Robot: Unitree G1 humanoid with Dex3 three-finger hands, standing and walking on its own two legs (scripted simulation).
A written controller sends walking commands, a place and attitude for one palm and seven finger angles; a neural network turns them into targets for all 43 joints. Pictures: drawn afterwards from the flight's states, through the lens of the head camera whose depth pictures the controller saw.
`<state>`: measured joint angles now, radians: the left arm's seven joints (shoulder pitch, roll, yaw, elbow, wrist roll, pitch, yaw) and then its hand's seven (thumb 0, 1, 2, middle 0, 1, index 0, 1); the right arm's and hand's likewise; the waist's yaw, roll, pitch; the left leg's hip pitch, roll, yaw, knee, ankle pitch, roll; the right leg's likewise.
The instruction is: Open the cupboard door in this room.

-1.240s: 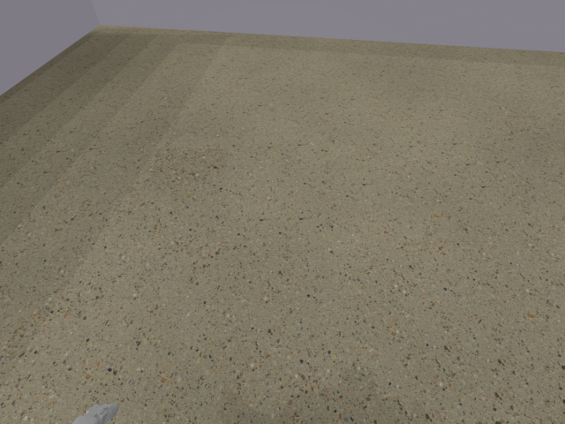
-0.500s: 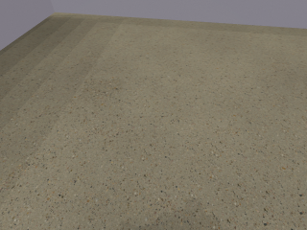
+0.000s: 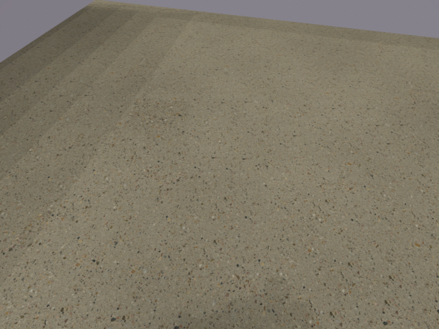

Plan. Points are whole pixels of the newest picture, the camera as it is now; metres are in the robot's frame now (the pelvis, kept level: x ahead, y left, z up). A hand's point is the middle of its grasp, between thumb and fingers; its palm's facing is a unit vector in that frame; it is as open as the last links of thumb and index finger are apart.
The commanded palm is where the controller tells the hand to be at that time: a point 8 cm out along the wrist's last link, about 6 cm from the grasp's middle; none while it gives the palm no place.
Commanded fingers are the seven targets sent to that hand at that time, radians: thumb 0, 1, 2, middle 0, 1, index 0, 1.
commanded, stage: turn or walk to find it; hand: left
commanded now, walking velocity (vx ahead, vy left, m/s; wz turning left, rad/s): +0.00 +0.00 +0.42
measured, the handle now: out of the picture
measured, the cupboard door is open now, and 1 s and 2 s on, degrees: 0 0 0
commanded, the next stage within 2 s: stand and wait in 1.58 s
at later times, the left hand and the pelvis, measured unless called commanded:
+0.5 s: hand out of the picture -0.01 +0.18 -0.14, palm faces +0.23 -0.93 -0.30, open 7.4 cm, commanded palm none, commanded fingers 0.00 0.90 0.90 -0.20 -0.30 -0.20 -0.30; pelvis -0.04 -0.04 +0.01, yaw +13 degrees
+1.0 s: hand out of the picture -0.12 +0.22 -0.17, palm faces +0.46 -0.86 -0.24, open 7.4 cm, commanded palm none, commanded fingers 0.00 0.90 0.90 -0.20 -0.30 -0.20 -0.30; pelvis -0.07 +0.01 +0.01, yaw +25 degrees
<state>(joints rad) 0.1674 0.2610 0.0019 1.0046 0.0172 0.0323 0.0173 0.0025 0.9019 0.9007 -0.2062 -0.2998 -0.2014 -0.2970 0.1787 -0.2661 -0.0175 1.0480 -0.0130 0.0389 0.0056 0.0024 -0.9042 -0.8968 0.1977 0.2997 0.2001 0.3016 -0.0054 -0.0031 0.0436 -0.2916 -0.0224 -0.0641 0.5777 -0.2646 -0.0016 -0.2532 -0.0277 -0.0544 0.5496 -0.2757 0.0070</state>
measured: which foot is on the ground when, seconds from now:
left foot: down 0.00-0.38, up 0.40-0.76, down 0.78-1.00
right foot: down 0.00-0.06, up 0.08-0.36, down 0.38-0.78, up 0.80-1.00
